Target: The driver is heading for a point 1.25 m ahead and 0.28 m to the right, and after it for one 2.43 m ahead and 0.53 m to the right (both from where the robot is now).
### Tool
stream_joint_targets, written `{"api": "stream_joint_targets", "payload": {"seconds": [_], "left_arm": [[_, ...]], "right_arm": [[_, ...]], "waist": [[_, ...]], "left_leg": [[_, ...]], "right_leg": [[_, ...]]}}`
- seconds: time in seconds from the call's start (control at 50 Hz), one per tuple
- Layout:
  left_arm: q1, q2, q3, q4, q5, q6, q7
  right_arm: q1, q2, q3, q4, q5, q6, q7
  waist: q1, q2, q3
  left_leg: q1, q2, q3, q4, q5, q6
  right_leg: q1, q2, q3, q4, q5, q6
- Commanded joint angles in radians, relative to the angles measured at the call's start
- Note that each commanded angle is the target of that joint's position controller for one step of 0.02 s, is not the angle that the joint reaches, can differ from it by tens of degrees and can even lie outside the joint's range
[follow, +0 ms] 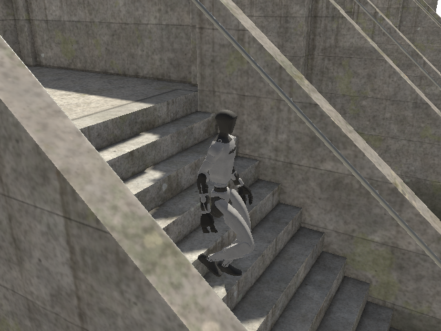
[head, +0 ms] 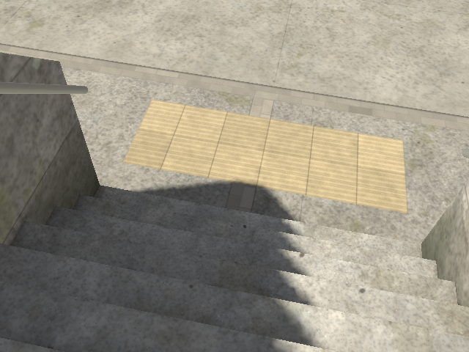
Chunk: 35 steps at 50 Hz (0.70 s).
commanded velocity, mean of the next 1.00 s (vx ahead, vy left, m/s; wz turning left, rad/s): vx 1.00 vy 0.00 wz -0.17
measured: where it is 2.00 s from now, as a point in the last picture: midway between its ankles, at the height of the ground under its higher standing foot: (271, 256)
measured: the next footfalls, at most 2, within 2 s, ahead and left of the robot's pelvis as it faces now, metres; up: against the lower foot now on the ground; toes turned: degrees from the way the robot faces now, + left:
right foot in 0.30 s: +0.28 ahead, -0.12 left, -0.21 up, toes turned +6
left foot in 0.68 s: +0.56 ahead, +0.13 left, -0.41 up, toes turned +2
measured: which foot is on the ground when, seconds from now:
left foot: down 0.00-0.30, up 0.32-0.66, down 0.68-1.00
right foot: up 0.00-0.28, down 0.30-0.68, up 0.70-1.00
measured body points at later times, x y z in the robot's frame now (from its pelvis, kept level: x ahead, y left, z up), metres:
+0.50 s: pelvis +0.33 -0.03 -0.23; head +0.32 -0.04 +0.22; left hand +0.17 +0.18 -0.37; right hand +0.53 -0.22 -0.34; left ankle +0.47 +0.14 -0.80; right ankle +0.24 -0.13 -0.89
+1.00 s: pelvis +0.69 +0.01 -0.50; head +0.67 +0.01 -0.05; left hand +0.83 +0.26 -0.62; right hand +0.58 -0.22 -0.66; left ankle +0.54 +0.13 -1.07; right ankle +0.78 -0.07 -1.19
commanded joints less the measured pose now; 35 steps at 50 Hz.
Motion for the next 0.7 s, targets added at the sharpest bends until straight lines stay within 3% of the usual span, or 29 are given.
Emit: {"api": "stream_joint_targets", "payload": {"seconds": [0.02, 0.04, 0.06, 0.08, 0.12, 0.16, 0.18, 0.22, 0.26, 0.28, 0.3, 0.32, 0.34, 0.36, 0.38, 0.4, 0.42, 0.44, 0.46, 0.48, 0.5, 0.52, 0.54, 0.58, 0.62, 0.64, 0.66, 0.68, 0.7], "left_arm": [[-0.069, 0.046, -0.001, -0.09, -0.013, -0.005, 0.009], [0.04, 0.04, 0.004, -0.013, 0.002, 0.009, 0.012], [0.098, 0.048, 0.006, 0.015, 0.006, 0.019, 0.012], [0.03, 0.08, 0.02, -0.021, -0.013, 0.005, 0.005], [-0.144, 0.067, 0.006, -0.082, -0.02, -0.013, -0.015], [-0.166, 0.038, 0.0, -0.088, -0.034, -0.014, -0.026], [-0.081, 0.05, 0.01, -0.053, -0.036, -0.015, -0.033], [-0.027, 0.052, 0.014, -0.03, -0.03, -0.021, -0.035], [0.156, 0.086, 0.039, 0.028, -0.034, -0.015, -0.026], [0.265, 0.107, 0.05, 0.035, -0.059, -0.01, -0.022], [0.514, 0.11, 0.065, 0.102, -0.05, -0.011, -0.022], [0.568, 0.081, 0.047, 0.137, -0.091, -0.006, -0.041], [0.439, 0.058, -0.006, 0.112, -0.06, -0.027, -0.061], [0.462, 0.061, 0.005, 0.145, -0.043, -0.038, -0.07], [0.455, 0.079, 0.013, 0.148, -0.057, -0.049, -0.07], [0.369, 0.045, -0.006, 0.135, -0.064, -0.061, -0.059], [0.355, 0.113, 0.003, 0.15, -0.067, -0.082, -0.042], [0.282, 0.043, -0.026, 0.131, -0.053, -0.08, -0.023], [0.219, 0.044, -0.03, 0.117, -0.053, -0.082, -0.018], [0.227, 0.149, -0.003, 0.123, -0.055, -0.078, -0.022], [0.219, 0.119, -0.002, 0.114, -0.085, -0.085, -0.008], [0.179, 0.087, -0.011, 0.101, -0.119, -0.094, 0.006], [0.193, 0.083, -0.013, 0.098, -0.112, -0.091, 0.007], [0.279, 0.089, -0.001, 0.13, -0.08, -0.073, -0.002], [0.287, 0.084, 0.004, 0.15, -0.041, -0.055, 0.008], [0.257, 0.084, 0.004, 0.159, -0.021, -0.037, 0.006], [0.237, 0.1, 0.013, 0.175, -0.032, -0.028, 0.003], [0.192, 0.11, 0.037, 0.175, -0.042, -0.029, 0.01], [0.24, 0.063, 0.033, 0.147, -0.064, -0.026, 0.018]], "right_arm": [[-0.09, -0.038, 0.026, -0.103, -0.041, -0.042, -0.014], [-0.048, -0.097, 0.011, -0.079, -0.042, -0.05, -0.017], [-0.01, -0.122, 0.001, -0.065, -0.017, -0.054, -0.018], [0.058, -0.084, 0.002, -0.023, 0.013, -0.067, -0.023], [0.031, -0.026, 0.023, -0.03, 0.018, -0.083, -0.033], [-0.029, -0.047, 0.017, -0.073, 0.015, -0.081, -0.031], [-0.002, -0.077, 0.012, -0.069, 0.003, -0.077, -0.031], [0.044, -0.073, 0.011, -0.061, -0.009, -0.062, -0.039], [-0.056, -0.087, 0.002, -0.074, -0.028, -0.036, -0.048], [-0.009, -0.055, 0.009, -0.07, -0.038, -0.033, -0.036], [-0.148, -0.049, -0.001, -0.069, -0.022, -0.038, -0.037], [-0.278, 0.05, 0.016, -0.107, -0.031, -0.038, -0.045], [-0.112, 0.139, 0.054, -0.212, -0.002, -0.048, -0.057], [-0.004, 0.114, 0.053, -0.143, -0.018, -0.045, -0.057], [-0.007, 0.092, 0.051, -0.121, -0.041, -0.045, -0.061], [-0.069, 0.083, 0.042, -0.12, -0.075, -0.045, -0.054], [-0.155, 0.052, 0.038, -0.161, -0.087, -0.052, -0.056], [-0.262, 0.031, 0.049, -0.201, -0.071, -0.055, -0.042], [-0.267, 0.047, 0.044, -0.16, -0.076, -0.051, -0.025], [-0.163, 0.031, 0.027, -0.08, -0.07, -0.034, -0.015], [-0.248, -0.026, 0.012, -0.108, -0.06, -0.046, 0.0], [-0.317, -0.01, 0.021, -0.134, -0.057, -0.068, 0.017], [-0.364, -0.007, 0.03, -0.136, -0.048, -0.078, 0.027], [-0.421, 0.017, 0.038, -0.146, -0.021, -0.074, 0.022], [-0.284, -0.016, 0.017, -0.107, -0.004, -0.072, -0.004], [-0.059, -0.042, -0.006, -0.045, -0.002, -0.069, -0.015], [0.196, -0.093, -0.037, 0.04, -0.02, -0.069, -0.016], [0.297, -0.13, -0.058, 0.058, -0.031, -0.07, -0.011], [0.245, -0.1, -0.036, 0.039, -0.041, -0.078, 0.016]], "waist": [[0.069, -0.013, -0.062], [0.083, 0.047, -0.115], [0.095, 0.083, -0.132], [0.066, 0.085, -0.113], [0.03, 0.063, -0.056], [0.021, 0.092, -0.02], [0.028, 0.127, -0.067], [0.015, 0.117, -0.012], [0.087, 0.179, -0.016], [0.113, 0.09, -0.002], [0.294, 0.022, -0.012], [0.34, -0.17, 0.071], [0.048, -0.23, 0.053], [0.018, -0.142, -0.067], [0.011, -0.082, -0.045], [-0.043, 0.033, -0.006], [-0.037, -0.191, 0.025], [-0.07, -0.015, 0.089], [-0.073, -0.018, 0.109], [-0.084, -0.09, 0.018], [-0.067, 0.001, 0.034], [-0.065, -0.018, 0.048], [-0.015, 0.014, 0.058], [0.11, -0.06, 0.075], [0.102, -0.155, 0.032], [0.007, -0.159, -0.04], [-0.116, -0.121, -0.118], [-0.22, 0.012, -0.06], [-0.134, 0.136, -0.019]], "left_leg": [[-0.115, 0.302, -0.593, -0.362, 0.095, 0.206], [-0.087, 0.291, -0.574, -0.307, 0.284, 0.193], [-0.054, 0.288, -0.556, -0.25, 0.458, 0.168], [0.045, 0.22, -0.487, -0.14, 0.287, 0.129], [-0.117, 0.124, -0.391, -0.111, 0.017, 0.104], [-0.194, 0.096, -0.344, -0.076, 0.05, 0.106], [-0.191, 0.105, -0.345, 0.006, 0.048, 0.106], [-0.066, 0.113, -0.342, 0.148, 0.19, 0.118], [0.0, 0.135, -0.341, 0.312, 0.556, 0.147], [0.017, 0.083, -0.233, 0.559, 0.899, 0.121], [-0.194, -0.009, -0.153, 1.088, 0.855, 0.096], [-0.599, -0.225, -0.08, 1.502, -0.208, 0.089], [-0.847, -0.144, -0.133, 1.34, -0.205, 0.106], [-0.836, -0.046, -0.19, 1.188, -0.119, 0.129], [-0.845, -0.028, -0.198, 1.172, -0.105, 0.095], [-0.835, -0.005, -0.232, 1.009, 0.126, 0.06], [-0.898, 0.062, -0.244, 0.859, 0.174, -0.012], [-0.653, 0.056, -0.195, 0.423, 0.401, -0.091], [-0.356, 0.073, -0.117, 0.284, 0.601, -0.097], [-0.157, 0.082, -0.014, 0.429, 0.694, -0.086], [-0.246, 0.121, -0.064, 0.203, 1.02, -0.076], [-0.125, 0.164, -0.064, -0.033, 1.232, -0.061], [-0.004, 0.138, -0.001, -0.126, 1.268, -0.06], [0.052, 0.107, 0.055, -0.333, 1.065, -0.081], [0.035, 0.15, -0.037, -0.404, 0.971, -0.077], [0.239, 0.13, 0.031, -0.348, 0.943, -0.065], [0.544, 0.15, 0.015, -0.358, 0.901, -0.047], [0.636, 0.257, -0.152, -0.657, 0.876, 0.019], [0.739, 0.325, -0.109, -0.423, 1.054, -0.038]], "right_leg": [[-0.085, 0.024, 0.0, -0.484, 0.476, 0.069], [-0.015, 0.038, -0.02, -0.399, 0.574, 0.066], [-0.01, 0.036, -0.03, -0.398, 0.546, 0.058], [-0.096, 0.024, 0.031, -0.593, 0.784, 0.034], [0.129, 0.066, -0.028, -0.923, 1.067, 0.013], [0.319, 0.113, -0.085, -1.058, 1.091, 0.004], [0.42, 0.13, -0.083, -0.997, 1.136, -0.013], [0.367, 0.147, -0.084, -1.031, 0.976, -0.048], [0.46, 0.131, -0.098, -1.065, 0.765, -0.087], [0.59, 0.142, -0.131, -1.305, 0.564, -0.113], [0.835, 0.065, -0.098, -1.433, 0.732, -0.213], [0.931, -0.061, 0.047, -1.365, 0.997, -0.232], [0.993, -0.129, 0.156, -1.05, 1.435, -0.135], [1.03, -0.18, 0.235, -1.12, 1.135, -0.153], [0.891, -0.181, 0.266, -1.153, 0.879, -0.201], [0.709, -0.095, 0.227, -1.147, 0.63, -0.136], [0.648, -0.212, 0.439, -1.175, 0.73, -0.19], [0.313, -0.142, 0.345, -1.28, 0.538, -0.181], [0.093, -0.104, 0.305, -1.305, 0.52, -0.191], [0.05, -0.103, 0.313, -1.282, 0.489, -0.212], [0.149, -0.006, 0.265, -1.179, 0.276, -0.196], [0.123, 0.031, 0.221, -1.138, 0.128, -0.189], [0.102, 0.065, 0.19, -1.108, 0.098, -0.201], [0.262, 0.091, 0.164, -1.029, 0.247, -0.222], [0.496, 0.07, 0.221, -0.864, 0.461, -0.247], [0.477, 0.057, 0.182, -0.609, 0.693, -0.254], [0.326, 0.064, 0.179, -0.3, 0.835, -0.246], [0.198, 0.195, 0.127, 0.1, 0.436, -0.209], [-0.074, 0.276, 0.077, 0.162, -0.176, -0.213]]}}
